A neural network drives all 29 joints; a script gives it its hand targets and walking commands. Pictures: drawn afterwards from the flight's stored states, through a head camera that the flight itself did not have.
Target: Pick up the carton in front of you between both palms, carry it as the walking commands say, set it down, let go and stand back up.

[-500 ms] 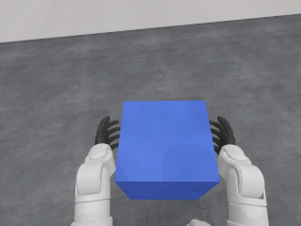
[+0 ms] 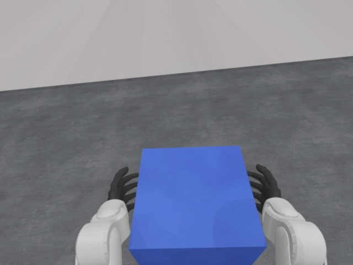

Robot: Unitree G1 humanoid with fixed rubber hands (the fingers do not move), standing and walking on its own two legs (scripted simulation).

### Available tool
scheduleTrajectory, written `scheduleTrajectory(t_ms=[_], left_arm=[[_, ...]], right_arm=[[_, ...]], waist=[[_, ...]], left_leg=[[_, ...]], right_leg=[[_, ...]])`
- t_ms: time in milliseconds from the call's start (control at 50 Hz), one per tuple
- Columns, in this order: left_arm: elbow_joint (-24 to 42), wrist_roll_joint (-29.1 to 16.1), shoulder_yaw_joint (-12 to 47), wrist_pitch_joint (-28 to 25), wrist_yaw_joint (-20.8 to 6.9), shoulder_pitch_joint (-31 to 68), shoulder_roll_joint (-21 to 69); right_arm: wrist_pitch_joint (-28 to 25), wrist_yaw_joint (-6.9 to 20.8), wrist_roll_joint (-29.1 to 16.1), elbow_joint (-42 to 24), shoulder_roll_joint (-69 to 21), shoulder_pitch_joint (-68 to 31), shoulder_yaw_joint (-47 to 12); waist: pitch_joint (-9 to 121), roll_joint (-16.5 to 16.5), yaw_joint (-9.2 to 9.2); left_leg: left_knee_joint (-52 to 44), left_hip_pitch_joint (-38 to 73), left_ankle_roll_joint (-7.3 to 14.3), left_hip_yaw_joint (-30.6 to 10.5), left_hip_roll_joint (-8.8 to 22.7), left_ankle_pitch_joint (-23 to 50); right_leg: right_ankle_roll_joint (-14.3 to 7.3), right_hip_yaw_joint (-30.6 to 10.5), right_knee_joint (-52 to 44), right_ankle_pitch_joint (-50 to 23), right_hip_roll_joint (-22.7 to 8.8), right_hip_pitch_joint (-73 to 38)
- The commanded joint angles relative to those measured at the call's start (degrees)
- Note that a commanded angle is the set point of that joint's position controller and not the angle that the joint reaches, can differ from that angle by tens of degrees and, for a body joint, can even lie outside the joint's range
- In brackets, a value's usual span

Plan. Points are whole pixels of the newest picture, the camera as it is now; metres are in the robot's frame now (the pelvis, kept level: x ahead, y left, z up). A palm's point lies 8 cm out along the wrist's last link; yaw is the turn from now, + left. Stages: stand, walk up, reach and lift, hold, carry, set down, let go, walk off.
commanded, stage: carry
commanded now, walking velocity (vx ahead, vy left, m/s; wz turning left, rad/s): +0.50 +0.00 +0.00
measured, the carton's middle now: (192, 216) +0.23 +0.00 +0.01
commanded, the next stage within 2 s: none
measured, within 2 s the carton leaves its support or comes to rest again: neither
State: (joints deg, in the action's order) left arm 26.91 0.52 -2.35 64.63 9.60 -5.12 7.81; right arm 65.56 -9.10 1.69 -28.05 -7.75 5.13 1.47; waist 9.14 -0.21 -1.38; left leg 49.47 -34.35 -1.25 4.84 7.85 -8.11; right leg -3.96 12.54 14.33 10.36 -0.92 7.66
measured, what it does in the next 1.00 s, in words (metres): walks ahead: left foot, then right foot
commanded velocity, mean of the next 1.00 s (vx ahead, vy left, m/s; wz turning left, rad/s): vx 0.50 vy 0.00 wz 0.00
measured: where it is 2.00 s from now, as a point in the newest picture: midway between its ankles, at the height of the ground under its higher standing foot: (195, 167)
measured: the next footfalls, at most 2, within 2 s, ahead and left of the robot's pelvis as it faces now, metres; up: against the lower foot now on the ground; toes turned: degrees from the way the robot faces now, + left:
left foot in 0.28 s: +0.39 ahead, +0.13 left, +0.00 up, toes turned +9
right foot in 0.80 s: +0.74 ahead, -0.11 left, +0.00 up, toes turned -12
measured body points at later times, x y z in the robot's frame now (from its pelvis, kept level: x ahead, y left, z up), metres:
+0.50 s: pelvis +0.33 +0.05 +0.00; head +0.33 +0.07 +0.45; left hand +0.58 +0.18 +0.05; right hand +0.55 -0.12 +0.06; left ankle +0.35 +0.13 -0.75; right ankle +0.32 -0.10 -0.67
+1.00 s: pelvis +0.67 -0.03 -0.01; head +0.69 -0.05 +0.44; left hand +0.91 +0.13 +0.07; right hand +0.92 -0.17 +0.06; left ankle +0.61 +0.11 -0.66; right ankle +0.70 -0.10 -0.75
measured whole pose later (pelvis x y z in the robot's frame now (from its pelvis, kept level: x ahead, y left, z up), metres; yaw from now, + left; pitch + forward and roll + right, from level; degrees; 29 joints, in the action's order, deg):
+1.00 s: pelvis +0.67 -0.03 -0.01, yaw +1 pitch +4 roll +2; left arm 31.8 -0.1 -2.3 63.9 9.1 -5.5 7.9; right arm 65.1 -9.0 0.7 -32.8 -7.7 5.1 1.3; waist 3.0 -0.6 -1.4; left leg 62.6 -27.5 0.9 4.0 4.8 -15.8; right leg -4.1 12.8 20.6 8.7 -2.5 16.2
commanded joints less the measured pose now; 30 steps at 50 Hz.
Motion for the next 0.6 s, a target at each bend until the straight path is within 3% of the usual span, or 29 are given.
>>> scheduleTrajectory(t_ms=[0,100,180,220,240,260,280,300,320,340,360,380,400,460,520,580], left_arm=[[6.78,-10.84,30.54,-0.43,-4.12,19.82,36.81],[6.41,-9.21,28.43,-0.09,-2.44,18.20,33.58],[6.91,-9.21,28.55,0.23,-1.36,18.39,32.73],[7.93,-9.59,29.64,0.18,-1.45,18.46,33.35],[8.67,-9.85,30.41,0.18,-1.63,18.64,33.67],[9.27,-10.01,31.18,0.10,-1.82,19.08,33.89],[10.80,-10.30,32.03,0.21,-2.12,18.49,34.90],[11.54,-10.83,33.09,0.10,-2.65,18.97,35.97],[10.41,-10.92,34.40,-0.36,-3.22,19.34,39.33],[9.71,-10.75,34.40,-0.85,-3.89,18.95,41.50],[8.60,-10.22,34.43,-1.54,-4.46,19.25,43.82],[7.52,-9.54,34.42,-2.17,-4.85,19.09,45.22],[6.83,-8.75,34.23,-2.68,-5.04,18.43,46.00],[4.76,-6.51,33.72,-3.54,-4.95,15.17,46.26],[4.94,-5.81,33.35,-3.59,-4.37,15.11,44.99],[7.07,-6.98,33.46,-3.03,-3.62,16.15,42.61]], right_arm=[[-1.23,1.38,-8.62,-4.76,-39.45,-18.87,-30.37],[-0.43,0.59,-9.47,-6.33,-36.00,-19.88,-30.31],[0.01,0.21,-9.77,-6.80,-34.04,-19.16,-29.43],[-0.21,0.34,-9.91,-6.73,-34.32,-18.39,-28.95],[-0.41,0.43,-9.73,-6.03,-34.70,-17.09,-28.64],[-0.57,0.64,-9.23,-6.05,-35.09,-15.86,-28.31],[-0.90,0.89,-9.11,-5.46,-35.15,-15.92,-28.05],[-1.31,1.50,-10.14,-5.17,-37.60,-14.84,-29.16],[-1.75,2.38,-10.57,-6.40,-39.37,-15.82,-29.79],[-2.35,3.16,-11.18,-6.82,-41.97,-16.27,-30.81],[-3.03,3.97,-10.98,-6.91,-43.89,-17.61,-31.41],[-3.52,4.65,-11.03,-6.68,-45.21,-18.59,-32.24],[-3.90,5.28,-11.20,-6.33,-45.64,-18.52,-32.70],[-4.53,6.48,-11.49,-5.23,-44.64,-16.69,-33.00],[-4.61,6.57,-11.44,-5.19,-42.38,-16.18,-32.55],[-4.18,5.57,-11.36,-6.70,-39.71,-15.80,-31.60]], waist=[[-0.27,5.92,0.89],[-3.66,6.89,0.35],[-5.38,8.87,0.38],[-0.79,10.38,0.83],[3.64,8.48,2.17],[8.99,4.15,3.60],[16.03,-11.02,3.30],[15.19,-18.22,2.86],[13.10,-13.46,2.72],[12.53,-7.41,2.68],[10.36,-2.64,2.39],[9.50,-2.87,2.13],[9.15,-4.42,2.00],[6.16,-6.95,1.93],[2.21,-6.89,2.11],[-0.88,-6.78,2.30]], left_leg=[[-6.69,-5.90,-0.97,1.36,0.47,5.32],[-14.16,-6.42,-0.34,4.23,-1.37,8.72],[-20.72,-0.66,2.24,6.65,-3.26,7.81],[-21.77,10.74,3.39,9.88,-6.72,5.14],[-24.74,22.15,3.54,12.36,-9.56,3.59],[-24.16,36.74,3.85,6.70,-5.11,0.15],[-28.33,51.80,12.35,-22.76,12.86,-9.85],[-37.11,51.91,15.26,-36.37,17.13,-1.35],[-35.91,48.57,14.58,-28.94,16.05,6.40],[-34.38,44.44,12.87,-22.93,14.50,11.19],[-35.16,38.30,10.46,-17.54,12.93,11.18],[-37.10,34.47,8.18,-13.67,11.45,5.96],[-38.89,32.34,7.39,-11.13,10.26,1.90],[-43.64,30.67,7.92,-6.82,9.03,-5.00],[-45.63,32.31,8.53,-4.18,8.02,-4.20],[-45.21,33.94,8.32,-1.14,6.65,0.96]], right_leg=[[-2.91,-10.75,-11.20,1.99,-14.35,-6.17],[-2.83,-6.54,-8.17,-11.59,-12.90,-11.05],[-1.69,-4.73,-4.61,-24.19,-13.44,-13.53],[0.06,-2.02,5.10,-40.69,-12.73,-14.26],[1.83,1.51,16.53,-43.29,-10.38,-11.66],[3.13,0.87,29.44,-31.89,-8.77,-2.18],[6.25,-0.57,49.00,-14.89,-2.90,16.95],[5.82,-6.63,60.20,14.44,3.09,26.88],[4.08,-12.14,64.95,14.22,-1.33,28.84],[2.95,-12.96,63.69,12.14,-4.04,28.66],[2.57,-13.10,58.90,9.32,-6.12,26.94],[2.66,-13.02,53.84,6.67,-7.08,25.12],[2.77,-11.64,51.15,4.66,-6.74,23.73],[4.33,-9.10,42.53,-0.28,-6.93,25.39],[6.04,-6.73,33.22,-4.70,-7.11,29.57],[6.38,-4.77,25.71,-9.03,-6.42,30.76]])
